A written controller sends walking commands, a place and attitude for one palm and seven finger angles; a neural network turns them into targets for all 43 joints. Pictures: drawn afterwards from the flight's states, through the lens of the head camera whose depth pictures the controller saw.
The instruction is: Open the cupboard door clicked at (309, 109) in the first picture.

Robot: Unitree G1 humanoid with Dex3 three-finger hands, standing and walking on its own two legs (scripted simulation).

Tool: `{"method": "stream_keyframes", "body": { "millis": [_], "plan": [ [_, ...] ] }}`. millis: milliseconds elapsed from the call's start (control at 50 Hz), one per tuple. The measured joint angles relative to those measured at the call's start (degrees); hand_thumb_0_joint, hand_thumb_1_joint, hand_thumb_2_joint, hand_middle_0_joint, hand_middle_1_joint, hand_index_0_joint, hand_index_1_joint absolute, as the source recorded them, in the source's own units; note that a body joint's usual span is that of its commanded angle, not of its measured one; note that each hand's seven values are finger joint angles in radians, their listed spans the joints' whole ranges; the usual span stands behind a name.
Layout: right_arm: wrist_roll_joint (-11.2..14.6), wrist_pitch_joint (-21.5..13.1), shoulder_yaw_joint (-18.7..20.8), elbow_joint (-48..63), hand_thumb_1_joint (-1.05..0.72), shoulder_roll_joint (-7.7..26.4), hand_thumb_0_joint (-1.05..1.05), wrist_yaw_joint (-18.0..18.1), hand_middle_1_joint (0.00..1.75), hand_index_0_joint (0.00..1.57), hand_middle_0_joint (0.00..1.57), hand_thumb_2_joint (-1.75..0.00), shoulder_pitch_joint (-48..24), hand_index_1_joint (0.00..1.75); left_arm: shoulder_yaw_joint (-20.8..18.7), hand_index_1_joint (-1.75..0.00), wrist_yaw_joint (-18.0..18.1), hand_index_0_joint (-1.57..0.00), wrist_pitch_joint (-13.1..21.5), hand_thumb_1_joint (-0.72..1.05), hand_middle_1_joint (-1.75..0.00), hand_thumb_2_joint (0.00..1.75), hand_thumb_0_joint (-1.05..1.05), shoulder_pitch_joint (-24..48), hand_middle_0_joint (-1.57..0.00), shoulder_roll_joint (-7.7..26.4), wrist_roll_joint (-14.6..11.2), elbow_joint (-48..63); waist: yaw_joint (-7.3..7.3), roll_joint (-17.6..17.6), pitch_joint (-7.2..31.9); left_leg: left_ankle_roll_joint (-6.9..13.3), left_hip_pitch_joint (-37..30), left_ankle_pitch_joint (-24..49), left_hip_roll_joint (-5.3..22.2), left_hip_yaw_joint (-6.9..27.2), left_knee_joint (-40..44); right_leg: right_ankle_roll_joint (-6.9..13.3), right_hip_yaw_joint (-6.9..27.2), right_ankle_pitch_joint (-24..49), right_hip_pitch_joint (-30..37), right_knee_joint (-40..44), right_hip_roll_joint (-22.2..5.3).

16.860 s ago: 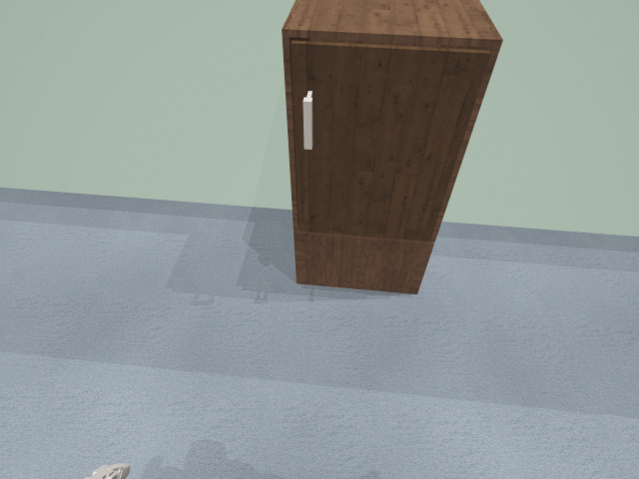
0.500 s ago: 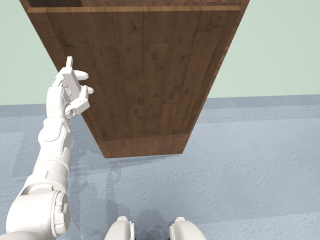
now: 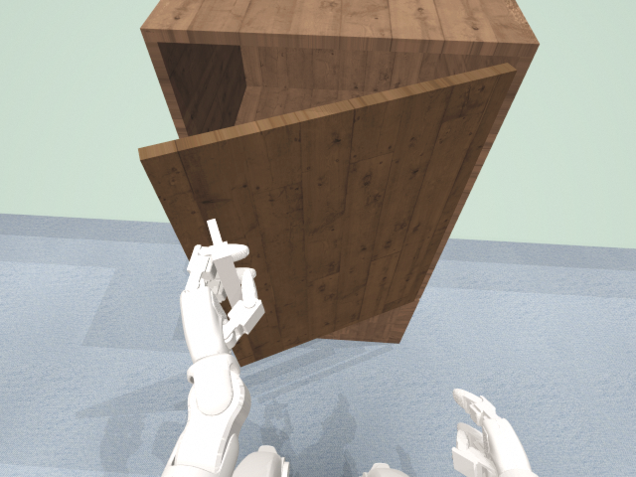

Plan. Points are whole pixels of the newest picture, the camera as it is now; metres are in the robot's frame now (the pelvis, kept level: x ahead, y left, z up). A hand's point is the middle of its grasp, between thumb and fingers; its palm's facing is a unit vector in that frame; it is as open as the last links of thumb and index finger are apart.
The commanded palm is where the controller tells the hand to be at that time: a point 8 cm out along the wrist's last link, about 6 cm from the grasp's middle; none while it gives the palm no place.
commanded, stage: pull the door open along its arc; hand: left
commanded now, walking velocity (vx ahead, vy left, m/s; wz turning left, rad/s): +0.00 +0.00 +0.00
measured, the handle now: (226, 267) +0.36 +0.14 +0.05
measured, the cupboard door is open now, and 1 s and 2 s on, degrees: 25 38 40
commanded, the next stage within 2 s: open thumb and fingers to let go in 0.30 s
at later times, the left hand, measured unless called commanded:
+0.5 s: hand (296, 360) +0.25 +0.04 +0.05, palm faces +0.33 -0.94 -0.04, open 5.8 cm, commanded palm +0.19 +0.08 +0.05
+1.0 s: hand (278, 369) +0.24 +0.06 +0.05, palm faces +0.37 -0.93 +0.00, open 13.6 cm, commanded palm +0.19 +0.09 +0.05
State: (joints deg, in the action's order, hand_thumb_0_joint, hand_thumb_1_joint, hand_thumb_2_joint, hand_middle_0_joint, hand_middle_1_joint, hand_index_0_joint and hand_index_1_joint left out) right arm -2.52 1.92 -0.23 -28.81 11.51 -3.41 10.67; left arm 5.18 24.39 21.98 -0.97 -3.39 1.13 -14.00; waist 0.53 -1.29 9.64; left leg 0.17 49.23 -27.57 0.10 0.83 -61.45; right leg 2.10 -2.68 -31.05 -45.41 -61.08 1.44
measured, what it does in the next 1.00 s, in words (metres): stands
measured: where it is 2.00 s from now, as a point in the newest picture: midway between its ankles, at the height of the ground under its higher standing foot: outside the picture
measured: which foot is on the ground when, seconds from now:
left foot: down 0.00-1.00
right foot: down 0.00-1.00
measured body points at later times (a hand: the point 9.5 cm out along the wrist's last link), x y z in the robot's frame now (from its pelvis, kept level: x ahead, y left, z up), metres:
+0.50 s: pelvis +0.00 -0.04 +0.00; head +0.03 -0.06 +0.45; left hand +0.22 +0.09 +0.05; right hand +0.20 -0.25 -0.09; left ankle +0.02 +0.12 -0.66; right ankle -0.01 -0.10 -0.66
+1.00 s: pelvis +0.00 -0.03 +0.00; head +0.04 -0.06 +0.45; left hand +0.21 +0.11 +0.05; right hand +0.19 -0.25 -0.09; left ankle +0.02 +0.12 -0.66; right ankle -0.01 -0.10 -0.66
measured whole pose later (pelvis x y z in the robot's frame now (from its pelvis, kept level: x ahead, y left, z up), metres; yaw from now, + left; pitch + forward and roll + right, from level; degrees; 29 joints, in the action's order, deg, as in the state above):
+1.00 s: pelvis +0.00 -0.03 +0.00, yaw +3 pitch +14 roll +1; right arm -3.1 -2.6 -0.8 -28.8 11.6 -0.3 12.7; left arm 14.2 26.6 19.3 -23.4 -3.8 3.7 2.2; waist 0.4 -2.2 10.8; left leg -2.3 47.4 -27.5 -0.4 3.6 -60.9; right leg 4.8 -5.4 -33.0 -43.6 -62.5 1.2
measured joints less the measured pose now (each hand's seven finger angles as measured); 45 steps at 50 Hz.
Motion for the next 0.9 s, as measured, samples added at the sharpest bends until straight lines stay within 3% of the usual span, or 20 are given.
{"method": "stream_keyframes", "body": {
  "millis": [100, 160, 360, 440, 560, 680, 900],
  "plan": [
    [-0.56, -0.14, -0.8, -0.08, -0.91, -1.31, 0.01, 0.59, 0.3, 0.2, 0.2, -0.9, -0.12, 0.3, 4.57, -1.34, 5.47, -0.39, -3.3, 0.72, -1.35, 0.8, 0.02, -5.2, -0.34, -2.78, 2.7, 3.67, -0.59, -0.54, 0.26, -0.55, -1.75, 0.19, -0.23, 0.93, 0.64, 0.58, -0.92, -0.25, 1.98, 0.46, -0.15],
    [-0.79, -0.67, -1.4, -0.09, -0.91, -2.06, 0.01, 1.12, 0.3, 0.21, 0.2, -0.9, 0.43, 0.3, 7.09, -1.34, 6.61, -0.39, -4.57, 0.72, -1.35, 0.8, 0.02, -8.68, -0.33, -2.16, 3.76, 5.84, -0.39, -0.54, 0.42, -0.97, -3.05, 0.46, -0.24, 1.39, 1.49, 1.01, -1.35, -0.23, 3.3, 1.12, -0.1],
    [-0.39, -3.29, -2.01, 0.58, -0.91, -1.72, 0.01, 1.55, 0.3, 0.21, 0.2, -0.9, 2.05, 0.3, 13.04, -1.35, 2.38, -0.38, -6.01, 0.7, -1.34, 0.76, 0.02, -22.16, -0.35, 1.42, 4.02, 15.08, 1.21, -0.95, 1.19, -2.27, -5.9, 0.28, 0.39, 2.16, 2.85, 2.33, -2.04, -0.69, 5.97, 2.02, 0.61],
    [-0.78, -4.18, -1.61, 0.21, -0.91, -0.73, 0.01, 2.25, 0.3, 0.2, 0.2, -0.9, 1.46, 0.3, 12.79, -1.35, 3.36, -0.39, -5.17, 0.7, -1.34, 0.77, 0.01, -21.8, -0.36, 1.26, 4.01, 14.56, 1.21, -1.23, 1.2, -2.43, -5.15, 0.04, 0.34, 2.69, 2.05, 2.81, -2.6, -1.26, 5.29, 1.0, 0.61],
    [-1.01, -4.45, -0.69, -1.0, -0.91, -0.13, 0.01, 2.85, 0.3, 0.2, 0.2, -0.9, 0.63, 0.3, 9.06, -1.33, 4.46, -0.4, -5.28, 0.64, -1.33, 0.78, 0.0, -17.43, -0.38, -0.75, 3.28, 12.77, 0.03, -0.58, 1.23, -2.9, -2.94, 0.11, 0.02, 3.03, 1.05, 3.36, -2.98, -1.92, 2.79, -1.0, 0.29],
    [-0.85, -4.23, -0.77, -0.52, -0.91, -0.1, 0.01, 2.91, 0.3, 0.2, 0.2, -0.9, 2.02, 0.3, 7.65, -1.3, 3.4, -0.38, -4.75, 0.42, -1.3, 0.69, 0.01, -20.42, -0.37, -1.13, 2.73, 15.21, -0.3, -0.59, 1.31, -2.38, -3.66, 0.7, -0.35, 3.25, 2.46, 3.52, -3.2, -1.71, 3.49, 0.04, 0.01],
    [-0.75, -4.4, -0.43, -0.27, -0.91, 0.36, 0.01, 2.95, 0.3, 0.2, 0.2, -0.9, 1.88, 0.3, 8.8, -1.22, 1.73, -0.32, -2.51, -0.22, -1.22, 0.42, 0.01, -21.86, -0.31, -0.58, 2.57, 15.62, -0.18, -0.9, 1.05, -2.59, -1.76, 0.3, -0.49, 3.02, 0.94, 3.18, -2.95, -1.97, 1.59, -1.39, -0.18]
  ]
}}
